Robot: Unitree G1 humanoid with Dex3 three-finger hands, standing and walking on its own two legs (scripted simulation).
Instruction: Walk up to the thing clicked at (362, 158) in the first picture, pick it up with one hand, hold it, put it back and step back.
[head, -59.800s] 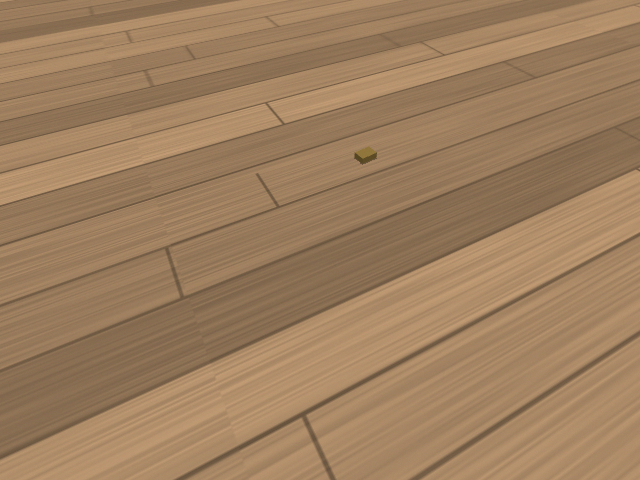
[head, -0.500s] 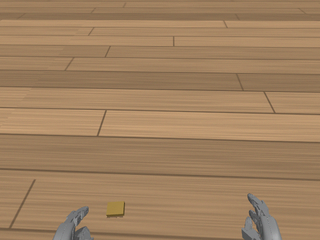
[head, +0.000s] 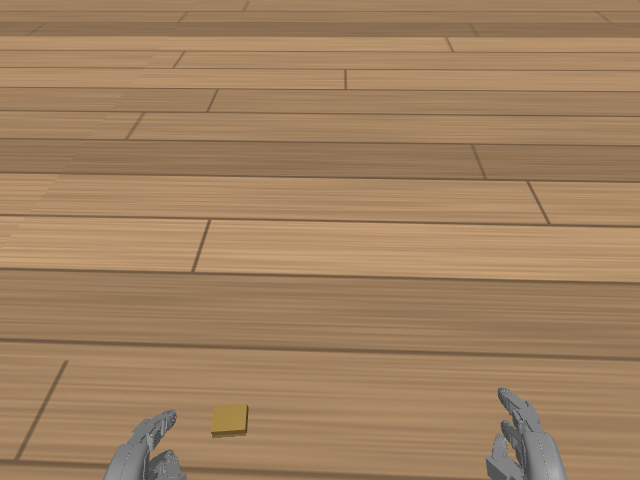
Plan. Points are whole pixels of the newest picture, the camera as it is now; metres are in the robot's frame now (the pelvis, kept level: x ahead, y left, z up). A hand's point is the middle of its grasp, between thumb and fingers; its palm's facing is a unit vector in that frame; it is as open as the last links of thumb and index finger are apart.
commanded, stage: home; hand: left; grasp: from above
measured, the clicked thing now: (230, 419) +0.45 +0.27 -0.70
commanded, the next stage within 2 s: stand in 0.24 s
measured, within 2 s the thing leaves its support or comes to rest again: neither
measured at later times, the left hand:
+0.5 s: hand out of the picture +0.15 +0.22 -0.08, palm faces +0.01 -0.94 -0.33, open 7.4 cm
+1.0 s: hand out of the picture +0.02 +0.24 -0.10, palm faces +0.05 -0.94 -0.33, open 7.4 cm
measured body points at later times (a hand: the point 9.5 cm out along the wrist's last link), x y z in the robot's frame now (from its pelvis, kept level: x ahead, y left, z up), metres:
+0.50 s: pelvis -0.01 +0.00 +0.02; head +0.01 +0.01 +0.47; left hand +0.15 +0.27 -0.06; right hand +0.13 -0.26 -0.09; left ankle +0.01 +0.13 -0.68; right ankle +0.00 -0.13 -0.68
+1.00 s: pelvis -0.02 +0.01 +0.06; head -0.02 +0.00 +0.51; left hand +0.02 +0.29 -0.08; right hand +0.06 -0.26 -0.08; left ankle +0.01 +0.13 -0.68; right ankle +0.00 -0.13 -0.68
